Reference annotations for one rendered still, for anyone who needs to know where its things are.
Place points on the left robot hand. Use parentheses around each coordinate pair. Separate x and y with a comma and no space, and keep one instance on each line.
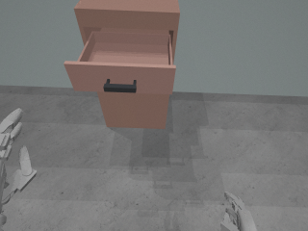
(10,129)

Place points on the handle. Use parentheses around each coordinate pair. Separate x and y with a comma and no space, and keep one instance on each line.
(120,87)

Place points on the drawer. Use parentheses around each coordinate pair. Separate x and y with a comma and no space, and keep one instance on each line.
(123,58)

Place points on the cabinet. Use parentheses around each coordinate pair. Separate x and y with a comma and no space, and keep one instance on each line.
(127,109)

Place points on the right robot hand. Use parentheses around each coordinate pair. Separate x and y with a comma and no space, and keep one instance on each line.
(242,221)

